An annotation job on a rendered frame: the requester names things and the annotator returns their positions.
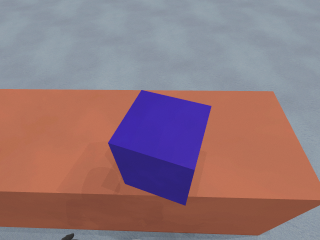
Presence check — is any pedestal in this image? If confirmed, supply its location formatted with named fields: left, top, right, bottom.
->
left=0, top=89, right=320, bottom=236

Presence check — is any carton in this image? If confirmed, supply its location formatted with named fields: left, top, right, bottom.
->
left=108, top=90, right=212, bottom=206

